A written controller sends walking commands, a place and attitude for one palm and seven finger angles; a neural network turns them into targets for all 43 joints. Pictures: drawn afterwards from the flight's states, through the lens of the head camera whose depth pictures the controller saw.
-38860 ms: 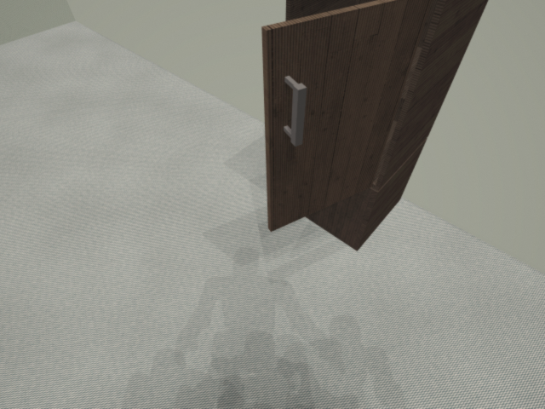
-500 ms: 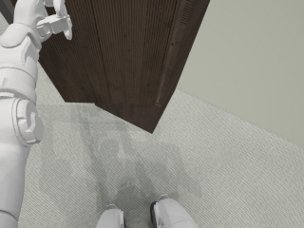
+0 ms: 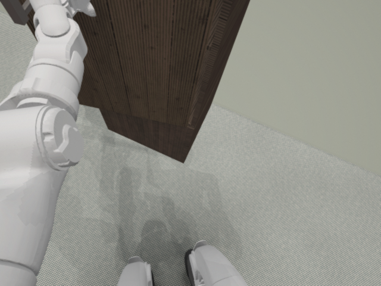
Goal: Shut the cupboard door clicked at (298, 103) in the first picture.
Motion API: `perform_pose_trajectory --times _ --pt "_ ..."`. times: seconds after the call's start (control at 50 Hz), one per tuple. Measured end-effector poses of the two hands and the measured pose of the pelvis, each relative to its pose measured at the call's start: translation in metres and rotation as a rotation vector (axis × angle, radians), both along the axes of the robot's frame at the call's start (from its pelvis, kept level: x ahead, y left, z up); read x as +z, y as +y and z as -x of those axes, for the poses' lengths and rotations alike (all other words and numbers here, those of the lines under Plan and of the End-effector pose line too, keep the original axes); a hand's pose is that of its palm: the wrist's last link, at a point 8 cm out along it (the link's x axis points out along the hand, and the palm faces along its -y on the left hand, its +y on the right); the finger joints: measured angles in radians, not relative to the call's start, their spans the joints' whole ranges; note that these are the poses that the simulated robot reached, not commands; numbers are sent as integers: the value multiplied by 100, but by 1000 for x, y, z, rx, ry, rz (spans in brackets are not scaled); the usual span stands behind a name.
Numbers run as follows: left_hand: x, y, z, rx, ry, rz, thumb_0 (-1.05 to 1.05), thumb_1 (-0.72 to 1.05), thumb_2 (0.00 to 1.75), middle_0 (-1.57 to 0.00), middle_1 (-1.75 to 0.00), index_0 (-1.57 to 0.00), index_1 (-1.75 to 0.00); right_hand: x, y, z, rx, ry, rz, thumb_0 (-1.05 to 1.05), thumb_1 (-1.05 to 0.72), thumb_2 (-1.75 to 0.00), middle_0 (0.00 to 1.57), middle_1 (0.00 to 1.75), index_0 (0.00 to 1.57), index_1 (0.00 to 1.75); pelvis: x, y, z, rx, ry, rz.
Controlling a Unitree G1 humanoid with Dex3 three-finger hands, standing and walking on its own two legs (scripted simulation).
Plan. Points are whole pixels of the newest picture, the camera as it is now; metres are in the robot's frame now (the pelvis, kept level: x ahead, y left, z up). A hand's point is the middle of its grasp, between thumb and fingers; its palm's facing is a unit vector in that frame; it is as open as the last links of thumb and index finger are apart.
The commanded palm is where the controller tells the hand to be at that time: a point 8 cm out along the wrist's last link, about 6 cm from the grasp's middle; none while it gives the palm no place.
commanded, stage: pull the fist back off the door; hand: left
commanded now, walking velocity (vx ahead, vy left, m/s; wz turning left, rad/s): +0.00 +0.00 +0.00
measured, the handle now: out of the picture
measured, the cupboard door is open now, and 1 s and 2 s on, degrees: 13 13 13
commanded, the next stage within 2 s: draw the hand back to the body in 0.66 s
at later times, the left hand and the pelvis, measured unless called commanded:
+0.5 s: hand (97, 27) +0.55 +0.06 +0.15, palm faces +0.17 -0.99 +0.00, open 3.1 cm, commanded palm +0.50 +0.10 +0.16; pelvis +0.03 -0.01 +0.03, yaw -1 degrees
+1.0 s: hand (80, 46) +0.50 +0.09 +0.16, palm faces +0.18 -0.98 -0.01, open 3.1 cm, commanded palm +0.43 +0.14 +0.17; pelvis +0.01 -0.02 +0.04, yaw -2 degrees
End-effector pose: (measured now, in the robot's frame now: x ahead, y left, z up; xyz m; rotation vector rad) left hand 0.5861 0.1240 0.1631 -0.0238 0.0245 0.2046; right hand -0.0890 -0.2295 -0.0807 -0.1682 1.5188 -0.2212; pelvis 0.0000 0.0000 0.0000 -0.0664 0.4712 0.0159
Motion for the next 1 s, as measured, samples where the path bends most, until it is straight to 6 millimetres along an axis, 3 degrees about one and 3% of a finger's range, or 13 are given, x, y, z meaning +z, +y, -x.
perform_pose_trajectory --times 0.14,0.26,0.5,0.62,0.7,0.78,0.86,1.0 --pt "-3 -9 1 -29 14 -53 -1 95 97 -130 -150 -129 -150 5 7 -3 -70 7 -46 0 -91 -90 20 30 20 30 13 -4 -11 -23 -31 -16" --pt "-8 -13 17 -51 8 -23 0 93 93 -130 -150 -129 -150 11 -3 -21 -63 -21 -52 0 -91 -90 20 30 20 30 25 -7 -25 -36 -77 -25" --pt "-13 -13 67 -32 -43 -27 2 90 91 -130 -150 -130 -150 4 -42 -106 5 -223 0 0 -91 -90 20 30 20 30 33 -13 -35 -38 -167 -43" --pt "-10 -11 93 -42 -36 -32 2 90 90 -130 -150 -130 -150 3 -45 -148 51 -337 -4 0 -91 -90 20 30 20 30 36 -17 -30 -23 -212 -50" --pt "-7 -13 102 -41 -25 -33 2 90 90 -130 -150 -130 -150 4 -43 -165 79 -393 -5 0 -91 -90 20 30 20 30 36 -19 -22 -10 -230 -53" --pt "-3 -18 101 -46 -20 -41 2 90 90 -130 -150 -130 -150 2 -40 -165 91 -416 -5 0 -91 -90 20 30 20 30 33 -20 -14 -3 -228 -56" --pt "0 -18 96 -45 -27 -22 2 89 90 -130 -150 -130 -150 -1 -38 -149 74 -400 -5 0 -91 -90 20 30 20 30 31 -20 -8 -14 -216 -59" --pt "-3 11 117 -24 -54 -39 2 89 90 -130 -150 -130 -150 -1 -35 -109 -9 -331 -16 0 -91 -90 20 30 20 30 37 -17 -10 -53 -246 -61"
